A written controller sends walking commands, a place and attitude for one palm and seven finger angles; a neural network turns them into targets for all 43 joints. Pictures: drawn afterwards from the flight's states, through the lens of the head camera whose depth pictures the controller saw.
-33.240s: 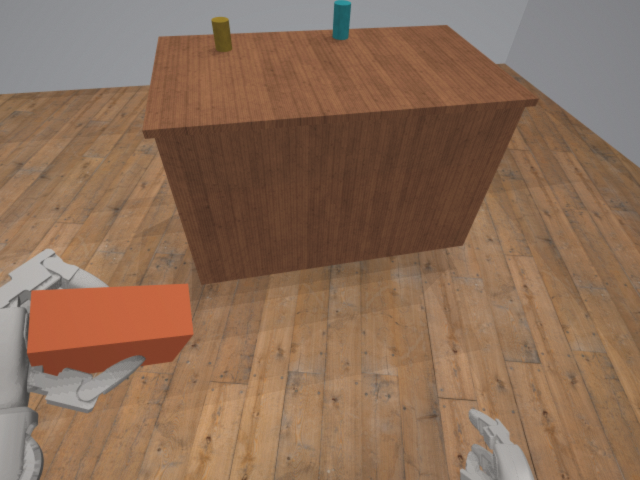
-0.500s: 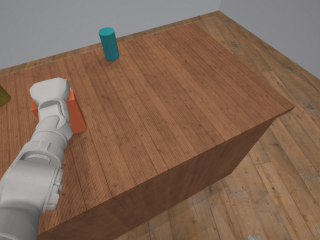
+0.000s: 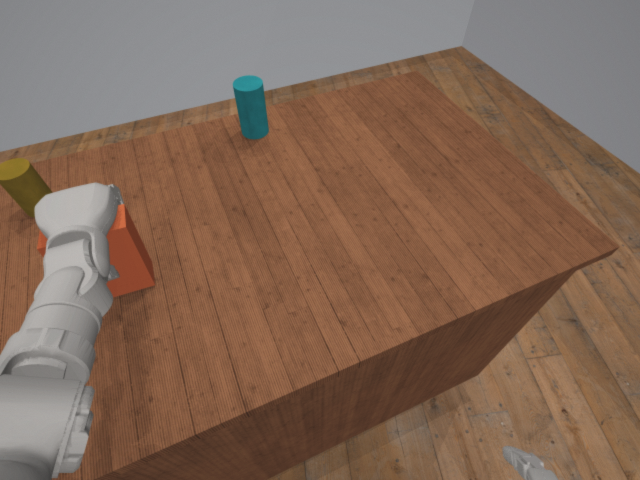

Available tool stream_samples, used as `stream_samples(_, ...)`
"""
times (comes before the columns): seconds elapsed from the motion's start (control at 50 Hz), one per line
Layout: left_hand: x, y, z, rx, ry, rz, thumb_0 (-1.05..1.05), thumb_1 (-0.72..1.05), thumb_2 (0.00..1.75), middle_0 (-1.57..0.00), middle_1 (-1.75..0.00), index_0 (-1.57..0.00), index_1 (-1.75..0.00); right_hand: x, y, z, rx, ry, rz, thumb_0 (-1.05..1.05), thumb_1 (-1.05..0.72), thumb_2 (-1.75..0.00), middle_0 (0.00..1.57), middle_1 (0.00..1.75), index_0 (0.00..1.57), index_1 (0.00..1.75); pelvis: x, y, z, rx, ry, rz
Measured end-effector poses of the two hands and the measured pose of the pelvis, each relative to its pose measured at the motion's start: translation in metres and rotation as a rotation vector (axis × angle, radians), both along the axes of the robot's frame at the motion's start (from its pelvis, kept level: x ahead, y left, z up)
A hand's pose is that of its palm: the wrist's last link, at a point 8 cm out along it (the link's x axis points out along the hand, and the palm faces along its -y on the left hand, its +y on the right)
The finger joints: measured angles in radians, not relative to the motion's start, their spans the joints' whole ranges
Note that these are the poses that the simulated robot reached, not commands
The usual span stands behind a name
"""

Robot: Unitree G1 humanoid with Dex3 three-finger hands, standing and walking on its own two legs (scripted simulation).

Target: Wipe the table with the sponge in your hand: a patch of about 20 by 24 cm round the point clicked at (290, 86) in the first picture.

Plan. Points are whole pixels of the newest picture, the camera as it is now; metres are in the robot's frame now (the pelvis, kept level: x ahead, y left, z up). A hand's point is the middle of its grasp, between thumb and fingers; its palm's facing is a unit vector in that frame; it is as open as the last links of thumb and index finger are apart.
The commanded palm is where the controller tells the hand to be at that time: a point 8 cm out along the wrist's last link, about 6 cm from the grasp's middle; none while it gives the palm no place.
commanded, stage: slide back across to the first lane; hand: left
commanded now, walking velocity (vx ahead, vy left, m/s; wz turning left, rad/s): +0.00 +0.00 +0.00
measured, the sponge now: (108, 265) +0.39 +0.33 +0.01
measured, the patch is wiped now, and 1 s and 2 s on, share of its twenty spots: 1.00 1.00 1.00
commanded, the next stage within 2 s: wipe back along the first lane in 0.02 s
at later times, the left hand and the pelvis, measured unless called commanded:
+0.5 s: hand (90, 259) +0.37 +0.33 +0.06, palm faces -0.03 -0.03 -1.00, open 9.6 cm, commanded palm +0.33 +0.31 +0.09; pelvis +0.01 +0.01 +0.00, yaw +1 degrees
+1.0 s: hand (93, 291) +0.32 +0.30 +0.06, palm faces -0.02 -0.04 -1.00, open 9.6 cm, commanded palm +0.28 +0.28 +0.09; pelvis +0.00 +0.00 +0.00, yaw +1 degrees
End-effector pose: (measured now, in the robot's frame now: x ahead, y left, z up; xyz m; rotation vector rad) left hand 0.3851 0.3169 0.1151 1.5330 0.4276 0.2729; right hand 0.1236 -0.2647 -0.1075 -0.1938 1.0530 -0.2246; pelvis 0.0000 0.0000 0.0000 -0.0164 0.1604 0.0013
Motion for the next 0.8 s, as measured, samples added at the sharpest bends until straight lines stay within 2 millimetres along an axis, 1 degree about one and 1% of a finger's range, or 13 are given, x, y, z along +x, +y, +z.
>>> stream_samples(0.08, -0.004, 0.007, 0.000, 0.004, 0.002, -0.012, -0.01, -0.50, 1.12, -0.76, -1.43, -0.79, -1.40, 0.014, 0.007, 0.002, -0.002, -0.015, 0.029, 0.01, -0.90, -0.89, 0.20, 0.30, 0.20, 0.30, 0.001, 0.003, 0.000, -0.002, -0.001, 0.011)
stream_samples(0.16, -0.004, 0.011, -0.002, 0.003, 0.006, -0.022, -0.01, -0.50, 1.12, -0.76, -1.43, -0.79, -1.40, 0.021, 0.016, 0.001, 0.003, -0.017, 0.047, 0.01, -0.90, -0.89, 0.20, 0.30, 0.20, 0.30, 0.003, 0.006, -0.001, -0.004, 0.002, 0.017)
stream_samples(0.28, -0.006, 0.010, -0.004, 0.020, -0.009, -0.036, -0.01, -0.50, 1.12, -0.76, -1.43, -0.79, -1.40, 0.022, 0.027, -0.004, 0.032, -0.004, 0.050, 0.01, -0.90, -0.89, 0.20, 0.30, 0.20, 0.30, 0.007, 0.010, -0.001, -0.007, 0.008, 0.014)
stream_samples(0.38, -0.017, 0.007, -0.004, 0.006, -0.045, -0.018, -0.01, -0.49, 1.12, -0.75, -1.44, -0.78, -1.42, 0.021, 0.034, -0.008, 0.057, 0.012, 0.050, 0.01, -0.90, -0.89, 0.20, 0.30, 0.20, 0.30, 0.010, 0.013, -0.001, -0.008, -0.002, 0.011)
stream_samples(0.46, -0.027, 0.003, -0.005, 0.003, -0.060, -0.005, -0.01, -0.48, 1.12, -0.74, -1.45, -0.77, -1.43, 0.025, 0.037, -0.008, 0.066, 0.007, 0.064, 0.01, -0.90, -0.89, 0.20, 0.30, 0.20, 0.30, 0.010, 0.014, -0.001, -0.007, -0.017, 0.013)
stream_samples(0.54, -0.037, -0.001, -0.005, -0.002, -0.066, 0.001, -0.01, -0.48, 1.12, -0.73, -1.46, -0.76, -1.44, 0.035, 0.039, -0.004, 0.066, -0.025, 0.083, 0.01, -0.90, -0.89, 0.20, 0.30, 0.20, 0.30, 0.009, 0.014, 0.000, -0.006, -0.033, 0.014)
stream_samples(0.68, -0.058, -0.011, -0.005, -0.005, -0.083, 0.002, -0.01, -0.47, 1.12, -0.72, -1.47, -0.75, -1.45, 0.060, 0.041, 0.009, 0.062, -0.115, 0.128, 0.01, -0.90, -0.89, 0.20, 0.30, 0.20, 0.30, 0.005, 0.011, 0.000, -0.002, -0.058, 0.017)
stream_samples(0.8, -0.067, -0.015, -0.005, -0.005, -0.079, 0.021, -0.01, -0.47, 1.12, -0.72, -1.48, -0.74, -1.45, 0.076, 0.043, 0.019, 0.059, -0.171, 0.158, 0.01, -0.90, -0.89, 0.20, 0.30, 0.20, 0.30, 0.001, 0.006, 0.000, 0.002, -0.071, 0.018)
